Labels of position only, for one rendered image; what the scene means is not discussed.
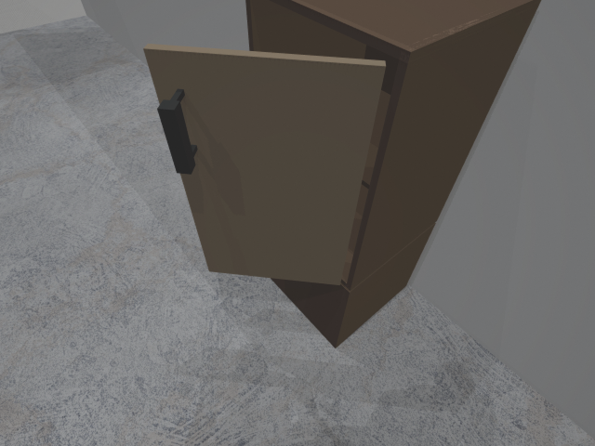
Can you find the handle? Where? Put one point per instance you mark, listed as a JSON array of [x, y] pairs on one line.
[[176, 133]]

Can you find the cupboard door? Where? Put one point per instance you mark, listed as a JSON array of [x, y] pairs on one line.
[[282, 141]]

